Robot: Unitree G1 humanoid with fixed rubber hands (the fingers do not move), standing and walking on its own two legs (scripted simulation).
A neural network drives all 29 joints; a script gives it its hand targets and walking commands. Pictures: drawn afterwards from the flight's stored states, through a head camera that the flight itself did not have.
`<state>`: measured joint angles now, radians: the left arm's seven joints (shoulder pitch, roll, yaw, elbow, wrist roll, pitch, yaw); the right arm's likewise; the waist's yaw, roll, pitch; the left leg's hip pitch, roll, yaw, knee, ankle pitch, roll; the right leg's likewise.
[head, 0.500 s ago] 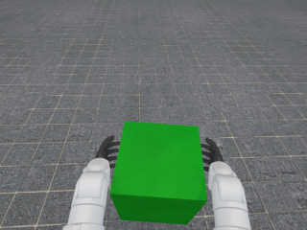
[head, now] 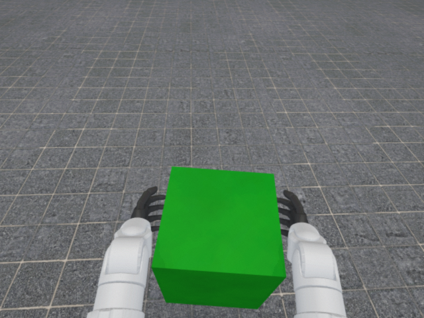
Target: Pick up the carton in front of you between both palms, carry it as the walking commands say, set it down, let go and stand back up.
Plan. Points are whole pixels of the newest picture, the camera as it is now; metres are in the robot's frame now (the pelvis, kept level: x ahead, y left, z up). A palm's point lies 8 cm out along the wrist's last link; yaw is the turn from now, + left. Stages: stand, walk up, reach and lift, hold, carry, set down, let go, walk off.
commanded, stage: hold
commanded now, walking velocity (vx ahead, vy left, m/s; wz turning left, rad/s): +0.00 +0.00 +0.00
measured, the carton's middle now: (217, 241) +0.30 +0.00 -0.05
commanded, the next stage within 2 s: set down in 0.70 s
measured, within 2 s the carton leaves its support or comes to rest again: neither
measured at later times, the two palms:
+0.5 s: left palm (154, 213) +0.31 +0.13 +0.05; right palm (313, 248) +0.24 -0.16 +0.05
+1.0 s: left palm (156, 203) +0.34 +0.13 +0.02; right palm (302, 237) +0.27 -0.16 +0.04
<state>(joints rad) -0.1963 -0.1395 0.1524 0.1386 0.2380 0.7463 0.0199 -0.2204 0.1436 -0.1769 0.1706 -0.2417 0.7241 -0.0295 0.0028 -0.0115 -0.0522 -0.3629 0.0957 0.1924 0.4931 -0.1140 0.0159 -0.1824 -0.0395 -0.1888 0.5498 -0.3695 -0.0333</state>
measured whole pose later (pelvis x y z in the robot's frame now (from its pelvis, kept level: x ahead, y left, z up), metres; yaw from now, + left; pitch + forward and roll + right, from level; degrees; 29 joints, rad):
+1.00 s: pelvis -0.01 +0.06 +0.00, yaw -15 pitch -5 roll +0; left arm -0.48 -0.18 0.43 0.46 0.42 0.60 -0.06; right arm -0.50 0.23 -0.49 0.51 -0.44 0.54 0.02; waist 0.03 -0.07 0.08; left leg -0.24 0.00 0.05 0.49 -0.16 0.02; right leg -0.16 -0.01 0.09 0.54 -0.30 0.02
